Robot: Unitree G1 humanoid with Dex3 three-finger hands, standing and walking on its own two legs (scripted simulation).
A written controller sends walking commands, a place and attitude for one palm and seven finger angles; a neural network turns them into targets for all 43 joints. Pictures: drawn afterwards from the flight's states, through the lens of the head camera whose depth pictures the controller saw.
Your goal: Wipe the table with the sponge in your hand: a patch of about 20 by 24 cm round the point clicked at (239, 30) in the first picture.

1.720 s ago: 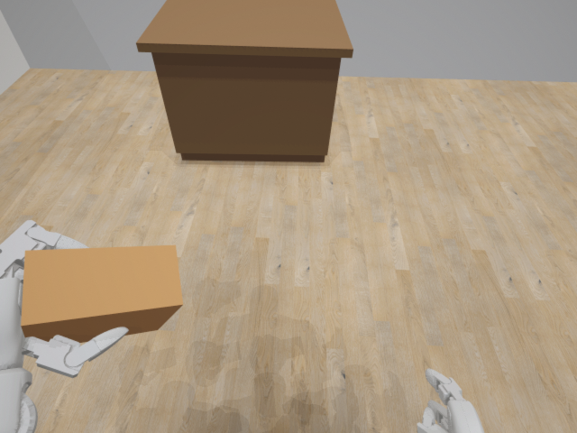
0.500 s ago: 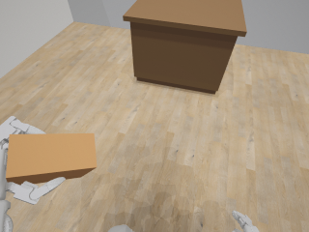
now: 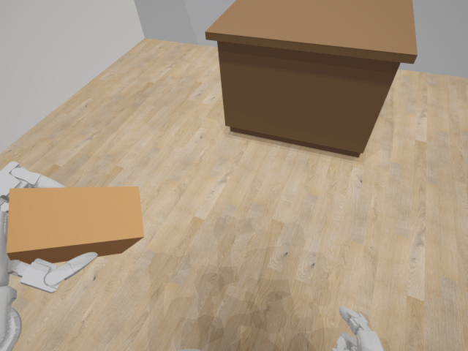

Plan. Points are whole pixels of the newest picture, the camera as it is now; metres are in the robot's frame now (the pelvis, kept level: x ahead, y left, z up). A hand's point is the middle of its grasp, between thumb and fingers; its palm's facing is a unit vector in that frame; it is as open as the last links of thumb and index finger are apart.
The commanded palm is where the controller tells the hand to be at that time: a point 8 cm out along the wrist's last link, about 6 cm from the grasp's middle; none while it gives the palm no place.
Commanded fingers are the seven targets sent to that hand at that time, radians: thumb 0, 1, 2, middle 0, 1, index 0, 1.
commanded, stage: walk to a spot facing it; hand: left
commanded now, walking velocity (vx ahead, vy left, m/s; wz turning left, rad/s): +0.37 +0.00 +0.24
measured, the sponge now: (96, 225) +0.24 +0.20 +0.16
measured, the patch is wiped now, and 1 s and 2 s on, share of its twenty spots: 0.00 0.00 0.00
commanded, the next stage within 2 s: none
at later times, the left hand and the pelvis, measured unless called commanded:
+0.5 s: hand (87, 144) +0.36 +0.26 +0.19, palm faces +0.49 -0.78 -0.38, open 10.8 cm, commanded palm +0.28 +0.29 +0.20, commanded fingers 0.00 0.10 1.30 -1.20 -1.60 -1.20 -1.60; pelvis +0.14 +0.00 +0.00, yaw +4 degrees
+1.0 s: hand (120, 108) +0.45 +0.24 +0.19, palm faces +0.55 -0.73 -0.41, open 10.8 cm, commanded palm +0.39 +0.27 +0.20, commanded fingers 0.00 0.10 1.30 -1.20 -1.60 -1.20 -1.60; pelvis +0.29 -0.03 +0.02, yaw +12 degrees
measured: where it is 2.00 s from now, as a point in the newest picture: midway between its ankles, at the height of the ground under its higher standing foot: (255, 266)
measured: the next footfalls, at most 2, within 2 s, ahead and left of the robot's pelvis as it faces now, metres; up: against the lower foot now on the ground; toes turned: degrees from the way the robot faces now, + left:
left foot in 0.40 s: +0.23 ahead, +0.12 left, +0.00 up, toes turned +14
right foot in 0.74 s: +0.32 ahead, -0.16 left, +0.00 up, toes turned -4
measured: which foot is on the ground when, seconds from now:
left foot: up 0.00-0.38, down 0.40-0.74, up 0.76-1.00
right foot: down 0.00-0.40, up 0.42-0.72, down 0.74-1.00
